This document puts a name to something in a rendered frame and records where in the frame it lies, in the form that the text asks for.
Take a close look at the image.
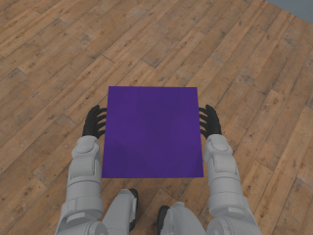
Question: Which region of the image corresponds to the left robot upper arm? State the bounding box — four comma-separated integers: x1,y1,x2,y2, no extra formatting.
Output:
57,220,109,235

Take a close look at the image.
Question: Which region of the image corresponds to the robot left forearm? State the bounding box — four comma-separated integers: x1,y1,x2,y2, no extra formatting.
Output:
55,135,104,235

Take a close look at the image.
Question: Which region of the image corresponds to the robot right forearm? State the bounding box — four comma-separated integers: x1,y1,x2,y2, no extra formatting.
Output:
203,134,260,230

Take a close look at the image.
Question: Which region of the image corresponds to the right robot foot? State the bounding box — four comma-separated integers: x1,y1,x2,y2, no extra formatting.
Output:
156,206,170,235

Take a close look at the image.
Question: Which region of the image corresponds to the left robot hand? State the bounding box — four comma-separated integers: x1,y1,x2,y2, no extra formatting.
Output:
82,105,107,139

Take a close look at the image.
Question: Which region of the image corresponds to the right robot shin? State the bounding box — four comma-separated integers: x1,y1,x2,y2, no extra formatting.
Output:
160,202,185,235

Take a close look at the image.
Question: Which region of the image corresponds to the carton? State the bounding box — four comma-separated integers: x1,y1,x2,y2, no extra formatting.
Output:
101,86,204,178

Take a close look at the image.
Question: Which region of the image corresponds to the right robot upper arm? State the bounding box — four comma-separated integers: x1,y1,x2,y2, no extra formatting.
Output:
205,215,262,235

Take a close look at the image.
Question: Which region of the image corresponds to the right robot hand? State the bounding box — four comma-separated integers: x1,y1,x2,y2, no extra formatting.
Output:
199,104,222,139

